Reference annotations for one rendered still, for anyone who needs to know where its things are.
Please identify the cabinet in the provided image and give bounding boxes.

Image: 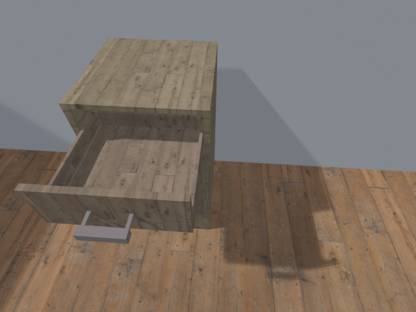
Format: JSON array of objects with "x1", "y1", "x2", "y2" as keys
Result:
[{"x1": 59, "y1": 38, "x2": 218, "y2": 229}]

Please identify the handle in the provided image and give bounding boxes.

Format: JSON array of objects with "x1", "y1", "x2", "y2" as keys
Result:
[{"x1": 73, "y1": 211, "x2": 134, "y2": 244}]

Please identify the drawer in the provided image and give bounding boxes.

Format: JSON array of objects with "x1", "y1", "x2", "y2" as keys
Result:
[{"x1": 14, "y1": 110, "x2": 204, "y2": 233}]

